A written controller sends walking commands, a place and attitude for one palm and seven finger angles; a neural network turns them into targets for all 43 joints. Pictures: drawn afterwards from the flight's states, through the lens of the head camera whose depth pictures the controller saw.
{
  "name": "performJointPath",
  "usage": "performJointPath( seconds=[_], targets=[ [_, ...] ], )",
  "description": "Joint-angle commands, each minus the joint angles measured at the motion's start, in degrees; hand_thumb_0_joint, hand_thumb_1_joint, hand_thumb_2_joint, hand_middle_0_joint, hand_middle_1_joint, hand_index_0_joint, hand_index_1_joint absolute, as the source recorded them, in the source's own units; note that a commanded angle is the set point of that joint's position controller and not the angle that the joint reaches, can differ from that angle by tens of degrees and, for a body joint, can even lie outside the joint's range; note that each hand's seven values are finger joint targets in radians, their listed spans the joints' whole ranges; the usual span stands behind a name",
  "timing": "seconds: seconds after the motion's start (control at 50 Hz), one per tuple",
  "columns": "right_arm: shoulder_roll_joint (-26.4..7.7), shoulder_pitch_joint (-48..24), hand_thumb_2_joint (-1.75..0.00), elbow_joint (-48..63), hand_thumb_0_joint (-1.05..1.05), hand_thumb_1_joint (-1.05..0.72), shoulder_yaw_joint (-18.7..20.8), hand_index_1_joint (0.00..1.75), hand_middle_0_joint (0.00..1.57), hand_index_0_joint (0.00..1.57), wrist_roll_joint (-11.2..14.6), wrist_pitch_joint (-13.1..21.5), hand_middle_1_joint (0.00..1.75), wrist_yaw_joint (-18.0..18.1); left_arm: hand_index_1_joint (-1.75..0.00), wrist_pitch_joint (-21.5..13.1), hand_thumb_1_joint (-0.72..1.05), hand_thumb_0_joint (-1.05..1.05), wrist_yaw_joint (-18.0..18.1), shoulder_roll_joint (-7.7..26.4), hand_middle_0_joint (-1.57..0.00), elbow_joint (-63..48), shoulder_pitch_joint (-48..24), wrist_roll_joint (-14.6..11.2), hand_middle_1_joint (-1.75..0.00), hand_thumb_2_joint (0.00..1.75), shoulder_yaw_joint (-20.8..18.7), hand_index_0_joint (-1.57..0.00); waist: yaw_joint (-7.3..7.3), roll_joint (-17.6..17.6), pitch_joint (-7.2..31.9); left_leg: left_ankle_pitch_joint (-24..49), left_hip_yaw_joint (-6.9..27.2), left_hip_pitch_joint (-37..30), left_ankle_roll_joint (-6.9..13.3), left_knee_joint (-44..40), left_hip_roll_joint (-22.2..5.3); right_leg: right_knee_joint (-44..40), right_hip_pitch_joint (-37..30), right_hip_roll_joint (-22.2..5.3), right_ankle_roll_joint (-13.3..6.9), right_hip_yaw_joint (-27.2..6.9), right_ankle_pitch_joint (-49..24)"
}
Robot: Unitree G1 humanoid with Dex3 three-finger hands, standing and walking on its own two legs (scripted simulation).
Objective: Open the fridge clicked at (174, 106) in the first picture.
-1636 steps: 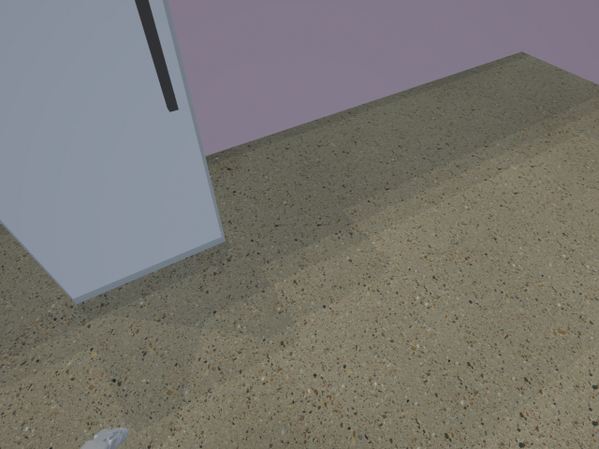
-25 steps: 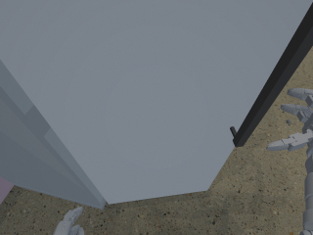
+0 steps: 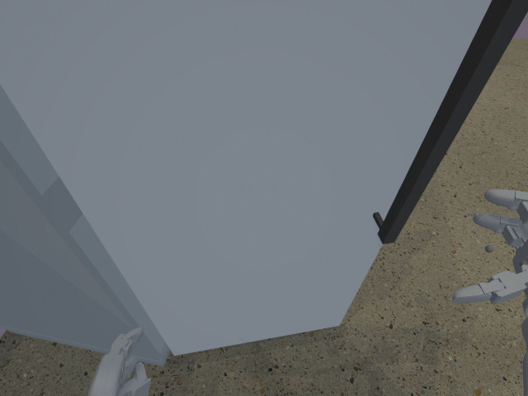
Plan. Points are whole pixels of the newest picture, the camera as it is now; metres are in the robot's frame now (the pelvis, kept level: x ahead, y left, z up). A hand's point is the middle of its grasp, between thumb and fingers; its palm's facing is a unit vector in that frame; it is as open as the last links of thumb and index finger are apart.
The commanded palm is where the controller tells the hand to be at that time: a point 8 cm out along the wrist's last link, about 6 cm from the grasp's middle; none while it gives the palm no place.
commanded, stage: slip the hand off the handle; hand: right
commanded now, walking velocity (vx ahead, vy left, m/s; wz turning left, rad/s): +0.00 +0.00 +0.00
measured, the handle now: (430, 128) +0.44 -0.21 +0.21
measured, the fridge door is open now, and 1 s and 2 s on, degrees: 69 69 69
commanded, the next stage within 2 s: draw the hand back to the body in 0.20 s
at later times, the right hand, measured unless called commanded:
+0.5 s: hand (496, 270) +0.26 -0.27 +0.13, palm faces +0.04 +1.00 -0.05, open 14.7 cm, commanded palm +0.22 -0.32 +0.14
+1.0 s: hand out of the picture +0.23 -0.29 +0.14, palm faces +0.42 +0.86 -0.29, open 13.7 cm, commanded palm +0.18 -0.32 +0.17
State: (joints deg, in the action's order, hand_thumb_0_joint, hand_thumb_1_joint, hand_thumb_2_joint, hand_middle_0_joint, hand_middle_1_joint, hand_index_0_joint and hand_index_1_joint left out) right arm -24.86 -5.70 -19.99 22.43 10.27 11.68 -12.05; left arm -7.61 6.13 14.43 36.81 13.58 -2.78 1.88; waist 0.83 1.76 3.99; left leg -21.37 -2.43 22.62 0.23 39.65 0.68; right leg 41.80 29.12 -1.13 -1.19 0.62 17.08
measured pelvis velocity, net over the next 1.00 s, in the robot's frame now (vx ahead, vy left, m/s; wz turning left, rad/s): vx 0.01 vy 0.00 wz -0.01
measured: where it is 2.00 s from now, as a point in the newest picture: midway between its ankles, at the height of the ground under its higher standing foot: outside the picture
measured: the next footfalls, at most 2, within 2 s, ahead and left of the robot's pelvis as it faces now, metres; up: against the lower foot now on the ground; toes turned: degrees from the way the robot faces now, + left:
none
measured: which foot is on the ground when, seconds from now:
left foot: down 0.00-1.00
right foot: down 0.00-1.00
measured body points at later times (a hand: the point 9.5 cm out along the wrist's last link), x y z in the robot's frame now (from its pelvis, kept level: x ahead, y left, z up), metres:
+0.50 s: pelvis +0.00 +0.01 +0.01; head -0.01 +0.02 +0.46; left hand +0.18 +0.25 -0.07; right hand +0.26 -0.32 +0.13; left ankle -0.01 +0.12 -0.72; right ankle +0.05 -0.10 -0.72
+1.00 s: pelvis +0.01 +0.00 +0.01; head -0.01 +0.00 +0.46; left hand +0.20 +0.22 -0.05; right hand +0.20 -0.34 +0.16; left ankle -0.01 +0.12 -0.72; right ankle +0.05 -0.10 -0.72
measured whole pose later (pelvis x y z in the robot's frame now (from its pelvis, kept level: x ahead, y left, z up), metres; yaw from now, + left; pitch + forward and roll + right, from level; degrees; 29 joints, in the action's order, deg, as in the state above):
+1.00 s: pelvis +0.01 +0.00 +0.01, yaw -1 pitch -1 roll +1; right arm -21.3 15.2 8.1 21.0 8.4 2.1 0.0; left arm -14.0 6.0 13.9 37.1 11.9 -1.5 3.1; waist 3.5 2.3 1.2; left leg -18.6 -2.6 11.3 -0.2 31.4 0.0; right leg 34.2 18.2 -0.1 -1.4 0.4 14.6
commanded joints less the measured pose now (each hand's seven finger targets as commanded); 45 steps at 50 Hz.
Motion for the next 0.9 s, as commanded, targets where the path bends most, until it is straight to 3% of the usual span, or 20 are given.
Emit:
performJointPath(
  seconds=[0.0, 0.08, 0.16, 0.24, 0.3, 0.32, 0.34, 0.36, 0.38, 0.42, 0.48, 0.52, 0.58, 0.66, 0.76, 0.8, 0.82, 0.84, 0.86, 0.88],
  targets=[
    [-15.31, -11.82, -0.20, 14.33, 0.00, 0.55, 4.72, 1.15, 0.25, 0.25, 1.87, 3.72, 1.15, -0.81, -0.30, -4.32, 0.90, 0.00, 0.68, 7.95, -0.20, -8.54, -3.67, 0.00, -0.30, 0.90, -2.88, -0.20, 0.31, 3.35, 10.82, 6.51, 0.19, 3.15, 1.03, -7.44, 1.14, -7.26, -13.16, 0.56, -0.72, -2.74, -4.30],
    [-14.13, -8.17, -0.20, 16.01, 0.00, 0.55, 4.64, 1.15, 0.25, 0.25, 2.91, 3.23, 1.15, -1.43, -0.30, -5.15, 0.90, 0.00, 0.67, 7.76, -0.20, -9.00, -4.48, -0.14, -0.30, 0.90, -2.68, -0.20, 0.50, 2.34, 9.72, 7.22, 0.57, 2.72, 0.72, -7.93, 0.84, -6.79, -12.40, 0.95, -0.94, -1.93, -4.53],
    [-17.33, -6.10, -0.20, 17.17, 0.00, 0.55, 8.08, 1.15, 0.25, 0.25, 3.22, 2.76, 1.15, -1.75, -0.30, -5.48, 0.90, 0.00, 1.01, 7.93, -0.20, -8.75, -4.83, -0.15, -0.30, 0.90, -2.51, -0.20, 0.79, 1.77, 7.15, 6.32, 0.95, 2.61, 0.59, -8.43, 0.68, -6.64, -10.92, 0.92, -0.91, -1.67, -3.79],
    [-15.40, -6.89, -0.20, 20.69, 0.00, 0.55, 6.23, 1.15, 0.25, 0.25, 3.72, 3.72, 1.15, -2.54, -0.30, -6.77, 0.90, 0.00, 1.28, 7.55, -0.20, -9.11, -5.16, -0.05, -0.30, 0.90, -2.37, -0.20, 0.40, 3.97, 9.25, 6.24, 0.85, 2.87, 0.53, -7.96, 0.74, -6.39, -12.59, 1.21, -0.88, -1.82, -4.30],
    [-14.41, -10.18, -0.20, 19.99, 0.00, 0.55, 4.15, 1.15, 0.25, 0.25, 3.54, 3.98, 1.15, -2.58, -0.30, -7.57, 0.90, 0.00, 1.72, 7.76, -0.20, -8.18, -5.00, -0.11, -0.30, 0.90, -2.19, -0.20, -0.83, 3.79, 7.18, 4.22, 0.96, 4.97, 0.44, -8.27, 0.67, -6.34, -12.32, 1.01, -0.90, -2.37, -2.04],
    [-10.93, -11.62, -0.20, 16.37, 0.00, 0.55, 3.74, 1.15, 0.25, 0.25, 12.09, 1.67, 1.15, -8.69, -0.30, -8.70, 0.90, 0.00, 2.64, 8.63, -0.20, -7.89, -5.49, -1.45, -0.30, 0.90, -1.67, -0.20, -2.45, 3.10, 10.63, 4.76, 1.97, 0.36, 0.55, -10.02, -0.09, -7.32, -14.66, 0.72, -0.76, -2.65, -1.09],
    [-15.35, -11.59, -0.20, 17.05, 0.00, 0.55, 6.67, 1.15, 0.25, 0.25, 13.23, 0.51, 1.15, -11.87, -0.30, -9.43, 0.90, 0.00, 3.49, 8.60, -0.20, -7.77, -5.85, -1.80, -0.30, 0.90, -1.57, -0.20, -0.74, 3.00, 11.45, 6.38, 2.32, -2.02, 0.47, -10.38, -0.16, -7.14, -14.77, 0.70, -0.99, -2.74, -2.29],
    [-17.50, -10.18, -0.20, 15.69, 0.00, 0.55, 8.44, 1.15, 0.25, 0.25, 13.90, -0.94, 1.15, -14.44, -0.30, -9.92, 0.90, 0.00, 3.91, 9.04, -0.20, -7.79, -5.97, -1.65, -0.30, 0.90, -1.24, -0.20, -0.13, 2.73, 11.99, 9.01, 3.15, -3.48, 0.47, -10.53, -0.49, -6.91, -14.51, 0.83, -1.27, -2.58, -4.49],
    [-18.83, -10.83, -0.20, 16.01, 0.00, 0.55, 8.95, 1.15, 0.25, 0.25, 14.31, -2.24, 1.15, -17.05, -0.30, -10.47, 0.90, 0.00, 3.99, 9.13, -0.20, -8.02, -5.86, -1.71, -0.30, 0.90, -1.17, -0.20, -0.14, 3.41, 12.11, 11.75, 3.49, -3.84, 0.28, -10.33, -0.83, -6.92, -15.07, 0.87, -1.36, -2.58, -6.69],
    [-19.50, -9.44, -0.20, 18.50, 0.00, 0.55, 9.14, 1.15, 0.25, 0.25, 13.05, -3.75, 1.15, -18.02, -0.30, -11.42, 0.90, 0.00, 3.39, 8.27, -0.20, -9.13, -5.65, -1.45, -0.30, 0.90, -1.04, -0.20, 0.87, 3.86, 10.32, 13.06, 1.97, -3.13, 0.45, -10.11, -0.39, -8.11, -15.92, 0.92, -1.39, -3.09, -8.59],
    [-18.22, -1.08, -0.20, 19.38, 0.00, 0.55, 11.75, 1.15, 0.25, 0.25, 13.63, -5.42, 1.15, -15.48, -0.30, -12.13, 0.90, 0.00, 2.02, 7.78, -0.20, -10.57, -5.35, -1.30, -0.30, 0.90, -1.21, -0.20, 2.49, 3.70, 8.25, 13.77, 0.77, -3.44, 0.74, -9.99, -0.10, -8.83, -15.50, 0.86, -0.94, -3.05, -9.75],
    [-17.02, 2.24, -0.20, 18.23, 0.00, 0.55, 12.72, 1.15, 0.25, 0.25, 14.53, -6.95, 1.15, -14.49, -0.30, -12.10, 0.90, 0.00, 1.47, 7.90, -0.20, -11.02, -5.31, -1.46, -0.30, 0.90, -1.31, -0.20, 2.59, 0.68, 6.43, 12.19, 0.78, -2.87, 0.28, -10.62, 0.04, -9.25, -13.97, 0.76, -0.76, -2.86, -8.11],
    [-15.67, 5.26, -0.20, 19.82, 0.00, 0.55, 12.37, 1.15, 0.25, 0.25, 14.52, -8.43, 1.15, -13.84, -0.30, -12.07, 0.90, 0.00, 0.99, 8.24, -0.20, -11.61, -5.46, -1.78, -0.30, 0.90, -1.76, -0.20, 2.49, 0.63, 6.15, 11.97, 0.90, -2.54, 0.08, -10.70, -0.23, -9.00, -14.04, 0.62, -0.81, -2.43, -8.06],
    [-13.53, 3.31, -0.20, 29.49, 0.00, 0.55, 8.90, 1.15, 0.25, 0.25, 13.85, -8.40, 1.15, -13.40, -0.30, -12.93, 0.90, 0.00, 1.16, 7.63, -0.20, -12.16, -6.22, -1.66, -0.30, 0.90, -1.41, -0.20, 1.68, 3.93, 7.17, 12.28, 0.84, -2.48, 0.23, -10.72, -0.07, -8.78, -16.71, 0.51, -1.06, -2.38, -8.40],
    [-15.23, 3.89, -0.25, 32.39, 0.00, 0.44, 10.45, 1.09, 0.25, 0.25, 13.37, -8.25, 1.09, -12.11, -0.30, -13.89, 0.90, 0.00, 1.91, 7.92, -0.20, -10.62, -6.33, -1.39, -0.30, 0.90, -1.23, -0.20, 1.72, 3.30, 6.09, 10.01, 0.45, -2.12, 0.38, -11.38, 0.09, -9.72, -17.46, 0.35, -1.11, -3.44, -6.69],
    [-14.96, 3.77, -0.29, 32.66, 0.00, 0.37, 10.38, 1.04, 0.24, 0.24, 13.42, -8.76, 1.04, -12.08, -0.30, -14.12, 0.90, 0.00, 2.07, 7.84, -0.20, -10.21, -6.49, -1.47, -0.30, 0.90, -1.06, -0.20, 1.68, 4.91, 5.49, 9.53, 0.20, -1.98, 0.44, -11.35, -0.05, -10.24, -17.64, 0.45, -0.92, -3.72, -6.20],
    [-19.73, 0.09, -0.31, 37.55, 0.00, 0.33, 10.47, 1.02, 0.24, 0.24, 2.71, -6.23, 1.02, 0.12, -0.30, -12.74, 0.90, 0.00, 1.12, 7.38, -0.20, -8.79, -6.88, 1.27, -0.30, 0.90, -1.37, -0.20, 3.23, 4.15, 0.38, 7.15, 2.18, -1.14, 0.96, -15.35, -0.81, -11.30, -15.26, 0.81, -0.82, -4.50, -4.49],
    [-11.46, 7.31, -0.32, 34.47, 0.00, 0.30, 6.24, 1.00, 0.24, 0.24, 1.90, -6.45, 1.00, 5.37, -0.30, -12.24, 0.90, 0.00, 0.82, 6.95, -0.20, -8.69, -7.10, 1.36, -0.30, 0.90, -1.45, -0.20, 1.80, 2.39, -1.92, 5.37, 1.27, -0.13, 0.95, -15.45, -1.47, -12.73, -15.77, 0.07, -0.30, -4.76, -1.66],
    [-8.68, 9.21, -0.34, 37.67, 0.00, 0.26, 3.81, 0.98, 0.24, 0.24, 0.20, -6.18, 0.98, 8.87, -0.30, -11.41, 0.90, 0.00, 0.69, 7.11, -0.20, -8.57, -7.61, 1.26, -0.30, 0.90, -1.83, -0.20, 2.46, 1.52, -0.52, 5.73, 1.28, -2.19, 1.09, -15.87, -1.65, -13.52, -17.01, -0.05, -0.67, -4.45, -1.60],
    [-8.07, 12.40, -0.36, 37.68, 0.00, 0.22, 3.27, 0.96, 0.24, 0.24, -0.93, -6.13, 0.96, 11.62, -0.30, -10.58, 0.90, 0.00, 0.50, 6.62, -0.20, -8.20, -6.98, 1.27, -0.30, 0.90, -1.87, -0.20, 2.12, 3.44, 0.47, 6.03, 1.27, -3.06, 1.07, -15.30, -2.00, -13.45, -17.82, -0.41, -0.50, -4.06, -1.54]
  ],
)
